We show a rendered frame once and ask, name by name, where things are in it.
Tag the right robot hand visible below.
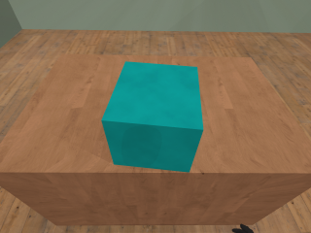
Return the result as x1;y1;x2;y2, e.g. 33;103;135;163
232;223;254;233

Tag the carton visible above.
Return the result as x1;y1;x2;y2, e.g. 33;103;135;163
101;61;204;173

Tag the pedestal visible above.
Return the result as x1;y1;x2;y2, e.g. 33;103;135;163
0;53;311;226

